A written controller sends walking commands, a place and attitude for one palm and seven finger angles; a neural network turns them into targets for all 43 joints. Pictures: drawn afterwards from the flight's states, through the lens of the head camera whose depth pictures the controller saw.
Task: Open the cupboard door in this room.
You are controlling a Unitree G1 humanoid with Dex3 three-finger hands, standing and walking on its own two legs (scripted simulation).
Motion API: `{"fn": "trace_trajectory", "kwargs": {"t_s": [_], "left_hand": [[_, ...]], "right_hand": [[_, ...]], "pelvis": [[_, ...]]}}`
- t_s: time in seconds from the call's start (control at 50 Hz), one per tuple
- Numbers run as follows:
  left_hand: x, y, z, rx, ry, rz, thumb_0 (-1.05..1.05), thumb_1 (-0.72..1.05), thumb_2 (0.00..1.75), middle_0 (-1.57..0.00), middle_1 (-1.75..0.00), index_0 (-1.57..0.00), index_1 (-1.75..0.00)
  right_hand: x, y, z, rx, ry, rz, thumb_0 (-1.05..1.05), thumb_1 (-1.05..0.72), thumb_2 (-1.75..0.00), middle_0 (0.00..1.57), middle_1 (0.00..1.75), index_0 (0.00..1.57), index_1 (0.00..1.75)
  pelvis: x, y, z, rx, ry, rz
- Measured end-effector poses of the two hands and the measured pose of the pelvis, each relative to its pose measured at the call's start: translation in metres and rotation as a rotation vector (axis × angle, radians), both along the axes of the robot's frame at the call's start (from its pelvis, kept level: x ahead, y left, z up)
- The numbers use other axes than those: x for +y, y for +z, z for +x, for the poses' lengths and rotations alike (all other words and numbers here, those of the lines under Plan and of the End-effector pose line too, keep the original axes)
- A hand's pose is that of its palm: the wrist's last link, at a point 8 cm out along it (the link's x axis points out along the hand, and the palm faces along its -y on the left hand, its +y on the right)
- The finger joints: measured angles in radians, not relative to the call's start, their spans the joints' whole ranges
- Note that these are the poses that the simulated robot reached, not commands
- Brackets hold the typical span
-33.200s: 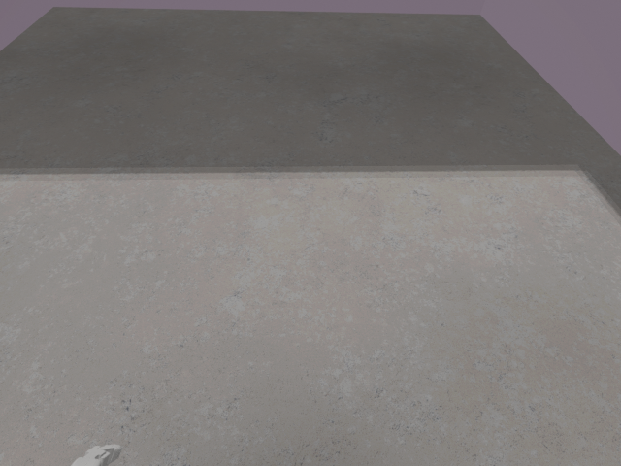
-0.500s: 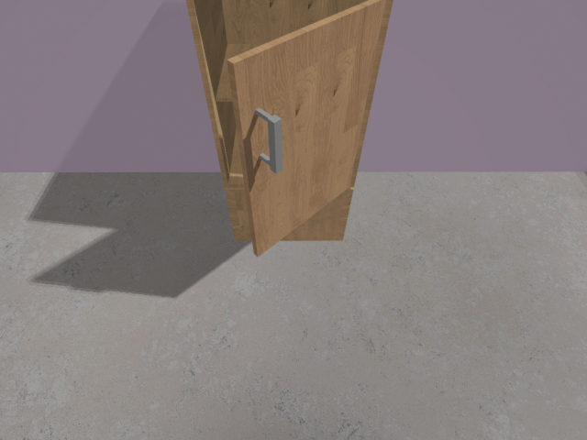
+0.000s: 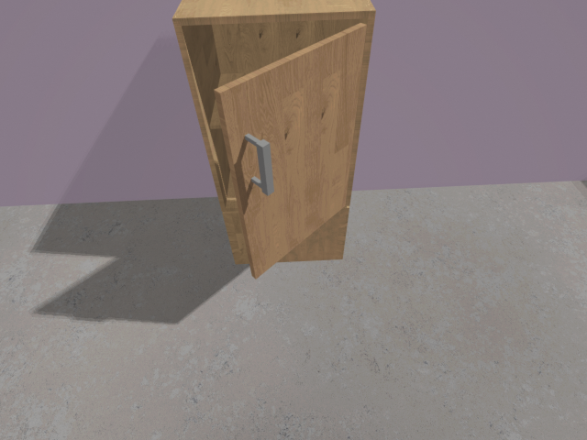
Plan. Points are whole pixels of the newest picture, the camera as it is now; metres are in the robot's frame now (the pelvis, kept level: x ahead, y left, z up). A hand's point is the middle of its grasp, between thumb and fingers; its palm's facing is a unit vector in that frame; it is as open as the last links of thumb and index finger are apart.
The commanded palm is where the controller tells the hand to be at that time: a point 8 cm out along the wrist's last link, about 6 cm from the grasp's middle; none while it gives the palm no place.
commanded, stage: let the arm hang, fingers relaxed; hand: left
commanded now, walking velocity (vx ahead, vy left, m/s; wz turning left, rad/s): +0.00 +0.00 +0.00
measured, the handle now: (259, 164) +0.63 +0.10 +0.00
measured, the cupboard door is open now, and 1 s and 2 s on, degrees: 43 43 43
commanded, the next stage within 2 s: look to check the result in 0.10 s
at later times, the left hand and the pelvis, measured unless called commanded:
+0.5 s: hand out of the picture +0.05 +0.21 -0.16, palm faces +0.01 -0.96 -0.30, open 7.4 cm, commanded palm none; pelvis +0.01 -0.01 +0.00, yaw +0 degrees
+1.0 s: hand out of the picture +0.08 +0.20 -0.17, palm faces -0.02 -0.96 -0.28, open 7.4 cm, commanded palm none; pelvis +0.02 -0.01 +0.00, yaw -3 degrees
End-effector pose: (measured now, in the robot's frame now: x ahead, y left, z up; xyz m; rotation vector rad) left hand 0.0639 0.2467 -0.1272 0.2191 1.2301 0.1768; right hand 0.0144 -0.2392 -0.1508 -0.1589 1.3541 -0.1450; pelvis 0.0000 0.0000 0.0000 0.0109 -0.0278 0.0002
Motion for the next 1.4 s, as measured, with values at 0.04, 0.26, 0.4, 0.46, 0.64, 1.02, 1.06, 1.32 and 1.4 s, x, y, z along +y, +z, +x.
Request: {"fn": "trace_trajectory", "kwargs": {"t_s": [0.04,0.26,0.4,0.46,0.64,1.02,1.06,1.32,1.4], "left_hand": [[-0.001,0.000,0.002,0.000,-0.001,-0.002,0.00,0.90,0.90,-0.20,-0.30,-0.20,-0.30],[0.006,-0.001,-0.007,0.058,0.011,0.015,0.00,0.90,0.90,-0.20,-0.30,-0.20,-0.30],[0.011,0.000,-0.015,0.089,0.022,0.032,0.00,0.90,0.90,-0.20,-0.30,-0.20,-0.30],[0.012,0.000,-0.017,0.097,0.025,0.035,0.00,0.90,0.90,-0.20,-0.30,-0.20,-0.30],[0.009,0.000,-0.010,0.093,0.022,0.030,0.00,0.90,0.90,-0.20,-0.30,-0.20,-0.30],[0.000,-0.006,0.011,0.082,-0.018,0.014,0.00,0.90,0.90,-0.20,-0.30,-0.20,-0.30],[-0.002,-0.010,0.011,0.097,-0.034,0.006,0.00,0.90,0.90,-0.20,-0.30,-0.20,-0.30],[-0.032,-0.016,0.045,0.032,-0.147,0.020,0.00,0.90,0.90,-0.20,-0.30,-0.20,-0.30],[-0.043,-0.012,0.045,0.047,-0.178,0.041,0.00,0.90,0.90,-0.20,-0.30,-0.20,-0.30]], "right_hand": [[-0.004,0.001,0.004,-0.003,0.000,-0.009,0.00,-0.91,-0.90,0.20,0.30,0.20,0.30],[-0.018,0.006,0.012,0.008,0.003,-0.044,0.00,-0.91,-0.90,0.20,0.30,0.20,0.30],[-0.020,0.006,0.015,0.023,0.012,-0.042,0.00,-0.91,-0.90,0.20,0.30,0.20,0.30],[-0.020,0.006,0.016,0.027,0.014,-0.039,0.00,-0.91,-0.90,0.20,0.30,0.20,0.30],[-0.019,0.005,0.020,0.030,0.013,-0.036,0.00,-0.91,-0.90,0.20,0.30,0.20,0.30],[-0.014,0.002,0.020,-0.007,-0.057,-0.040,0.00,-0.91,-0.90,0.20,0.30,0.20,0.30],[-0.012,0.001,0.014,-0.011,-0.089,-0.037,0.00,-0.91,-0.90,0.20,0.30,0.20,0.30],[-0.031,-0.028,-0.040,0.034,-0.207,-0.009,0.01,-0.90,-0.90,0.20,0.30,0.21,0.30],[-0.051,-0.023,-0.032,0.009,-0.249,-0.021,0.01,-0.91,-0.90,0.20,0.30,0.20,0.30]], "pelvis": [[0.000,0.000,0.002,0.001,-0.001,0.000],[-0.003,0.002,0.009,0.002,-0.004,-0.001],[-0.005,0.002,0.012,0.004,-0.002,-0.002],[-0.006,0.002,0.013,0.006,-0.001,-0.003],[-0.006,0.002,0.018,0.010,-0.002,-0.003],[-0.006,-0.002,0.019,0.019,-0.065,-0.004],[-0.005,-0.004,0.017,0.022,-0.087,-0.004],[-0.029,-0.026,0.006,0.016,-0.209,0.039],[-0.036,-0.021,-0.001,0.023,-0.248,0.023]]}}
